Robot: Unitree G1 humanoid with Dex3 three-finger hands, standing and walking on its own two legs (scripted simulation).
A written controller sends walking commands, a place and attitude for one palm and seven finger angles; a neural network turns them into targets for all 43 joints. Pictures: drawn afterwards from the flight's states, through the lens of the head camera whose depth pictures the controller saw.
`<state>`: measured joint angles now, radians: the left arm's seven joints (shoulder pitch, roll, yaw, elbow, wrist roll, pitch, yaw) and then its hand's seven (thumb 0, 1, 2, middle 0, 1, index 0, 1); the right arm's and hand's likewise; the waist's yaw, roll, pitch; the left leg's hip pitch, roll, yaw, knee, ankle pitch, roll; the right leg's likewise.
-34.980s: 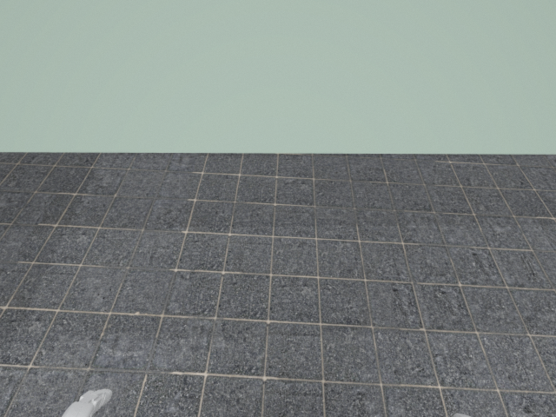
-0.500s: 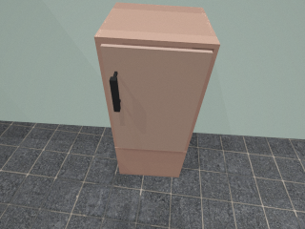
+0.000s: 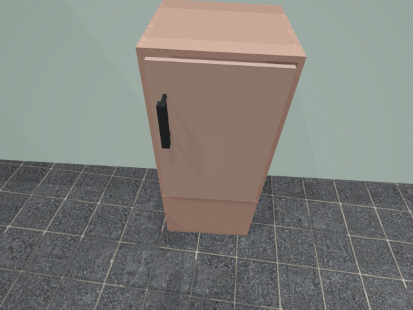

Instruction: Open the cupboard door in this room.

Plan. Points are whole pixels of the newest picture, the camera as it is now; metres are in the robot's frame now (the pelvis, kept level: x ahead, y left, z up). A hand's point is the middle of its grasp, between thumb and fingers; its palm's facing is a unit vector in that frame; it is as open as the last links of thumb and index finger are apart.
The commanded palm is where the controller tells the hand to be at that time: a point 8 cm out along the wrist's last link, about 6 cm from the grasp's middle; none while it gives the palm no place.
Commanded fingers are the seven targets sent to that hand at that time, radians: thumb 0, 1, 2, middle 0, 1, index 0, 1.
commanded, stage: look again from close up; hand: left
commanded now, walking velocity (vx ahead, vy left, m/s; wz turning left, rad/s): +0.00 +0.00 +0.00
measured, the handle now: (165, 121) +0.59 +0.15 +0.02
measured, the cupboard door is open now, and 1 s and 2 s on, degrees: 0 0 0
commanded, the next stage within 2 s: raise the hand with hooked fingers in 0.56 s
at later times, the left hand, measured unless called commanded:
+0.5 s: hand out of the picture +0.00 +0.16 -0.17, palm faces +0.02 -0.99 -0.17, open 7.4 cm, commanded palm none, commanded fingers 0.00 0.90 0.90 -0.20 -0.30 -0.20 -0.30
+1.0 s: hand (141, 257) +0.22 +0.14 -0.01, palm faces +0.00 -1.00 +0.02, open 8.1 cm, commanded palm +0.14 +0.22 -0.05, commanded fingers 0.00 0.48 0.72 -0.23 -0.57 -0.23 -0.57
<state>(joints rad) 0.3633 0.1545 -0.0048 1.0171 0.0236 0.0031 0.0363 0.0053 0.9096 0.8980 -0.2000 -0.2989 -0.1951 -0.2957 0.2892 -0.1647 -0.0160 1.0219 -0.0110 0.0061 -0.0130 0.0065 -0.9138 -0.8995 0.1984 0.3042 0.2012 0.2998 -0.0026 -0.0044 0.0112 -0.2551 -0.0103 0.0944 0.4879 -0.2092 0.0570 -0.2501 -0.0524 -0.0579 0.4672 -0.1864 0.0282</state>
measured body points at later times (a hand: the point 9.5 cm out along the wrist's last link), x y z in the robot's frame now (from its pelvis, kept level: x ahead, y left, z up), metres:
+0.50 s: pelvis +0.01 +0.00 +0.00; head +0.00 +0.00 +0.45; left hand +0.00 +0.21 -0.16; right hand +0.00 -0.22 -0.16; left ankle +0.04 +0.08 -0.74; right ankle +0.04 -0.14 -0.74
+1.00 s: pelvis +0.00 -0.02 -0.05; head +0.01 -0.01 +0.40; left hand +0.21 +0.20 -0.01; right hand +0.19 -0.28 -0.09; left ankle +0.04 +0.08 -0.74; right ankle +0.04 -0.13 -0.74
